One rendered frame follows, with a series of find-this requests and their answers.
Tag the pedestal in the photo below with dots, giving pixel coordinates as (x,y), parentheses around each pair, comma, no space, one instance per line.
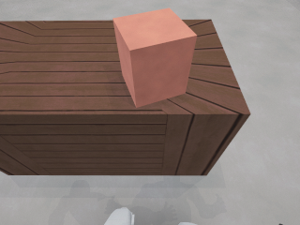
(65,108)

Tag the carton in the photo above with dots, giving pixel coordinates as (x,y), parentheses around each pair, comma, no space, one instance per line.
(155,50)

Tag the robot left thigh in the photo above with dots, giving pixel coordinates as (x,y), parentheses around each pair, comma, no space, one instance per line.
(121,216)

